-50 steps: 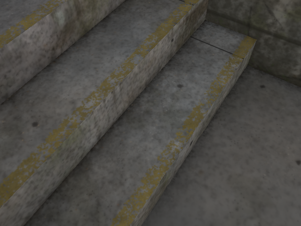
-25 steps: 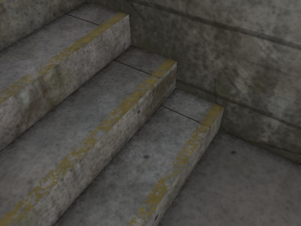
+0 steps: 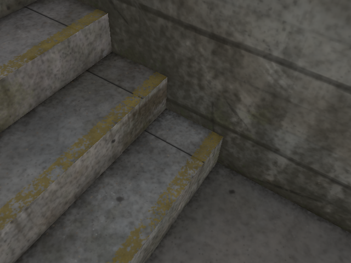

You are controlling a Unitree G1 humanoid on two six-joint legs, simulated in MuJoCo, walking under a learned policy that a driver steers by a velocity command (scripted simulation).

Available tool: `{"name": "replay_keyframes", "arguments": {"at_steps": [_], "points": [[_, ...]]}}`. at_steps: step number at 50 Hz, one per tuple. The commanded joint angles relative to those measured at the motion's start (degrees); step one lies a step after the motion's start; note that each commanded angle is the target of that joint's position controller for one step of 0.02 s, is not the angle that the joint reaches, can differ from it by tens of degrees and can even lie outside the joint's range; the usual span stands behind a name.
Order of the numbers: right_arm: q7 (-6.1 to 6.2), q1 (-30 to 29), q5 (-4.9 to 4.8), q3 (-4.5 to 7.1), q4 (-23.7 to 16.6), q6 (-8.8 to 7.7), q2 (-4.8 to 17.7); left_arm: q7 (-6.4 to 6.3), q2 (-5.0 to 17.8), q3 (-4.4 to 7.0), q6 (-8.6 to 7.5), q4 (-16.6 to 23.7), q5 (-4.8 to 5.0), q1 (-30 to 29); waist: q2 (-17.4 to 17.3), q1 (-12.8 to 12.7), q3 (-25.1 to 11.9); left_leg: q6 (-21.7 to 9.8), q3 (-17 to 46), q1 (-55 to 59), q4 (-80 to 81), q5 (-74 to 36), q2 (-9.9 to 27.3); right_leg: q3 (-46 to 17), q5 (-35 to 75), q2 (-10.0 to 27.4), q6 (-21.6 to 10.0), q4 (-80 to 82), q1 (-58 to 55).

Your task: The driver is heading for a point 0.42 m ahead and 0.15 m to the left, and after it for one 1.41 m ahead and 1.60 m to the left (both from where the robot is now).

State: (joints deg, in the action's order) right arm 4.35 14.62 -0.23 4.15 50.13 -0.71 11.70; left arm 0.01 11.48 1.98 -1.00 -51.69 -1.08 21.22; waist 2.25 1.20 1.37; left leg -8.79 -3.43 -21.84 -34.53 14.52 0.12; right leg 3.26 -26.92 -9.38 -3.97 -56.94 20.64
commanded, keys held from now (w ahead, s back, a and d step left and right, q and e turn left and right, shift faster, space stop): w+q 1.00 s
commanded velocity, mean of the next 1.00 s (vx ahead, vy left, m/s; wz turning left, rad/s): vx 0.50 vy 0.00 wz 0.49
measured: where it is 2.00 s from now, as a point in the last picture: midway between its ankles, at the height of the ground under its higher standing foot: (59, 106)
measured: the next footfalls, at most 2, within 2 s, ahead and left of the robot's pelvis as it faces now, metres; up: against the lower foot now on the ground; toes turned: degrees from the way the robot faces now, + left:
right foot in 0.10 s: +0.07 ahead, -0.13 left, +0.00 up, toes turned +2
left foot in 0.50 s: +0.29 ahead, +0.09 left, +0.00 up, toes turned +18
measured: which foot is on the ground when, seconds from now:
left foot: down 0.00-0.10, up 0.12-0.48, down 0.50-1.00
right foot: up 0.00-0.08, down 0.10-0.50, up 0.52-1.00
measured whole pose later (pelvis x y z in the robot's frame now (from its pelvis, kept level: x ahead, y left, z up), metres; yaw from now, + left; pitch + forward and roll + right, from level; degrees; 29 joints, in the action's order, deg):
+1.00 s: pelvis +0.47 +0.03 +0.02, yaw +34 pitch +5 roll -2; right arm 2.8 29.3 -0.3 3.3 54.0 -3.5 14.6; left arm -0.4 7.1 -3.1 0.3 -20.7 -3.1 -10.0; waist -3.2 5.8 3.4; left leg -2.8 15.5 5.8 -4.9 13.5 2.1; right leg 2.3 -31.4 3.8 -3.0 -84.3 67.9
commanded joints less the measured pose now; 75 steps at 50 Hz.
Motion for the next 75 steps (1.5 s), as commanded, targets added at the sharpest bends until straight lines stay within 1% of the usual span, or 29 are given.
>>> {"name": "replay_keyframes", "arguments": {"at_steps": [1,3,4,6,7,9,13,18,22,24,25,26,27,29,31,39,44,47,49,51,52,53,54,57,59,60,62,72,75], "points": [[-2.39,-18.32,0.31,-0.17,-8.41,-0.59,4.31,1.21,5.88,1.70,-2.05,4.73,-1.04,10.77,-7.54,-12.92,-0.13,-4.17,21.28,-23.46,23.82,19.96,13.16,-11.60,-7.13,10.92,0.11,1.58,-11.81],[-1.97,-16.03,2.29,2.32,-7.85,-1.29,10.59,0.86,2.22,0.88,-2.19,-0.16,0.57,19.26,-1.45,-15.32,2.25,-1.63,9.36,-26.03,19.11,18.41,4.08,4.08,5.90,5.43,1.37,27.58,-27.88],[-2.30,-13.70,3.06,2.24,-7.61,-1.34,8.81,-0.05,2.59,0.96,-2.08,-2.48,0.01,22.75,2.18,-15.15,2.76,0.26,5.20,-27.53,10.50,18.56,-0.79,7.50,7.18,2.76,2.06,32.91,-32.70],[-4.14,-6.63,1.63,-0.03,-8.71,-2.61,-0.54,-1.78,10.03,1.52,-3.39,3.23,-2.55,14.45,17.29,-8.95,0.31,3.33,6.61,-36.65,-21.21,16.55,-7.67,-39.97,-21.31,32.62,-5.91,50.08,-28.08],[-5.27,-9.74,2.47,0.57,-10.53,-2.82,3.49,-2.95,11.98,2.48,-3.48,4.95,-2.60,8.06,7.75,-6.59,4.50,3.14,12.92,-35.62,-25.99,9.57,-1.96,-47.91,-28.63,37.41,-10.86,55.65,-20.44],[-6.55,-8.19,2.47,1.26,-8.97,-2.92,5.59,-2.44,11.12,2.38,-5.18,5.72,-0.10,0.14,-1.20,-1.81,8.08,5.09,13.14,-32.88,-25.43,-0.11,0.12,-32.24,-13.03,31.27,-7.04,53.89,-18.17],[-7.57,-5.89,3.20,1.44,-7.94,-1.04,4.10,-1.33,6.29,0.86,-6.59,3.35,-0.08,3.69,3.02,-2.82,1.97,7.22,4.99,-25.77,-26.16,-4.48,-0.55,-5.55,31.98,21.78,-1.41,47.28,-23.56],[-7.30,-13.55,3.43,-0.56,-11.49,0.01,0.82,-1.71,6.76,0.62,-6.15,1.64,-0.76,6.82,8.60,-4.42,0.56,5.89,-3.44,-17.89,-19.26,-4.31,-0.72,3.20,55.06,21.84,-1.48,41.20,-23.75],[-6.44,-4.55,4.16,-0.29,-10.60,0.51,3.30,-2.25,9.41,0.82,-6.02,3.53,0.60,2.25,9.05,3.16,-5.02,-0.46,-5.59,2.65,-11.70,-0.10,-5.64,6.43,92.02,24.98,-1.41,24.73,-19.94],[-5.92,12.63,3.56,1.86,-4.68,-0.42,7.75,-1.14,12.24,2.22,-5.45,6.45,2.45,-5.62,6.84,11.76,-9.94,-2.03,-2.46,23.39,6.35,-10.78,-5.69,7.39,73.49,21.64,-0.56,2.84,-9.60],[-5.06,13.94,3.92,3.07,-2.89,-1.11,11.54,-0.43,8.00,1.62,-5.64,7.83,2.04,-10.11,-3.60,12.30,-5.13,-4.42,5.35,30.62,10.04,-15.79,-0.05,6.28,21.61,13.52,0.64,-19.46,7.31],[-5.01,8.52,4.35,3.19,-5.33,-2.00,16.32,-0.44,-0.44,-0.63,-6.30,10.89,0.61,-4.15,-11.27,1.91,-4.93,-8.48,26.07,32.01,2.07,-53.51,14.28,0.20,-1.77,10.07,1.64,-37.78,21.42],[-4.80,9.85,2.40,4.32,-6.52,-1.70,17.26,-0.20,3.68,0.08,-5.93,12.87,-0.04,-2.18,-11.07,3.47,-14.42,-17.63,36.64,31.98,13.00,-38.27,18.82,-6.24,6.12,9.32,2.68,-39.61,21.58],[-4.24,2.94,0.91,2.17,-7.31,-1.07,9.93,0.30,6.25,0.57,-5.30,14.09,-1.76,-6.85,-4.95,-0.67,-1.84,-14.66,33.18,17.34,18.60,-10.92,14.68,-4.37,9.10,11.85,4.40,-40.14,27.79],[-3.61,1.64,0.60,0.87,-7.14,-1.70,7.32,1.10,3.65,-0.19,-3.21,15.52,-2.88,-7.26,-2.05,-3.75,-0.36,-11.56,26.17,6.89,17.39,-15.26,10.38,-4.71,8.99,12.94,5.30,-40.79,26.89],[-2.07,12.66,1.78,1.69,-3.12,-4.36,10.99,-0.04,-0.54,-1.83,0.50,24.15,-3.19,-20.66,-8.99,1.47,-3.65,-10.53,29.80,19.49,16.18,-17.58,9.35,-1.11,7.37,12.99,4.00,-45.91,46.09],[-0.42,24.16,3.04,1.59,1.83,-5.26,10.50,-1.12,-2.21,-3.52,-1.42,35.89,-2.64,-44.54,-10.21,9.55,6.00,-9.68,35.75,39.63,19.80,-13.78,16.49,-7.32,-20.84,14.37,1.51,-62.23,82.98],[0.11,20.65,1.12,0.82,3.91,-3.88,10.47,-0.70,-3.81,-5.66,-0.57,41.44,-2.73,-47.55,-8.73,6.88,5.34,-4.19,27.45,23.11,33.72,-12.68,12.38,-3.78,-15.00,15.94,0.93,-37.51,57.90],[-1.46,6.49,-1.25,0.76,-3.20,-3.15,12.18,-0.18,-1.54,-4.10,1.70,34.43,-1.25,-27.66,-0.79,-2.93,-7.76,-3.74,18.86,-2.69,36.21,-45.70,6.50,6.66,4.95,9.43,0.85,-16.75,2.01],[-4.81,3.26,-2.92,4.25,-2.81,-5.88,21.66,-1.93,5.89,1.77,2.60,26.62,-0.89,0.75,-12.21,-17.26,-25.67,0.59,17.21,10.09,5.21,-88.77,7.99,0.62,4.14,6.12,0.01,-6.56,-17.34],[-5.91,-1.13,-4.11,3.94,-5.16,-7.86,17.12,-2.93,11.50,3.62,1.26,22.69,-2.66,7.08,0.04,-20.05,-28.03,1.92,19.99,-2.71,-13.88,-68.10,0.68,-16.63,-3.90,11.32,-2.08,8.43,-26.90],[-7.12,2.21,-1.66,2.28,-8.38,-8.29,8.69,-3.46,18.17,5.06,0.83,21.28,-2.29,5.10,27.51,-15.32,-31.99,3.51,20.53,-10.19,-44.15,-3.17,-12.52,-49.39,-13.05,29.38,-4.50,32.07,-25.08],[-7.48,6.91,2.62,1.90,-8.27,-7.81,4.18,-3.62,12.84,4.15,1.63,22.05,-0.51,-4.72,22.46,-7.53,-30.78,3.41,27.40,-14.45,-63.07,-4.59,-10.15,-63.49,-27.40,29.55,-3.91,38.88,-17.31],[-4.96,4.09,4.70,-0.23,-11.52,-4.66,-1.77,-4.05,0.27,0.94,0.83,14.97,-0.59,-16.17,4.40,2.38,-4.83,3.96,14.01,-23.86,-77.88,-11.63,-4.29,-38.87,-25.10,26.05,-4.39,31.21,6.52],[-3.91,0.82,3.11,-2.31,-13.83,-2.56,-5.38,-2.67,-3.32,0.27,-1.61,7.07,-2.35,-10.64,-1.86,3.80,0.12,3.12,14.10,-32.31,-87.87,-9.70,-4.19,-27.22,-10.04,25.68,-3.90,31.12,8.76],[-9.74,-0.89,-1.72,-3.17,-12.47,-1.11,0.66,2.15,-6.77,-2.45,-4.42,5.12,-4.52,-10.80,0.34,2.14,0.49,-3.29,22.03,-43.85,-84.03,-21.92,-3.46,-22.12,-1.52,23.02,-8.34,32.10,9.30],[-12.24,2.14,-0.07,-2.62,-10.81,0.07,2.33,3.85,-2.68,-1.04,-6.72,1.31,-2.81,-14.06,-1.17,5.25,-1.59,-4.86,17.35,-45.15,-83.62,-17.95,-2.11,-15.82,0.87,23.98,-9.63,36.12,9.99],[-8.39,-25.56,-1.02,-6.60,-15.78,2.19,0.00,4.69,-2.32,-4.69,-7.07,-12.99,-8.89,6.68,0.75,-2.96,-5.15,-7.38,3.70,-71.59,-84.94,-9.30,5.27,0.96,10.01,25.17,-9.18,46.93,-14.06],[-8.54,-30.69,0.10,-8.05,-15.38,4.33,-1.83,6.20,-0.97,-4.69,-5.29,-12.84,-7.89,9.54,1.14,-5.05,-3.30,-6.48,0.51,-70.03,-72.09,-3.40,8.49,2.70,16.64,30.18,-9.51,54.35,-19.55]]}}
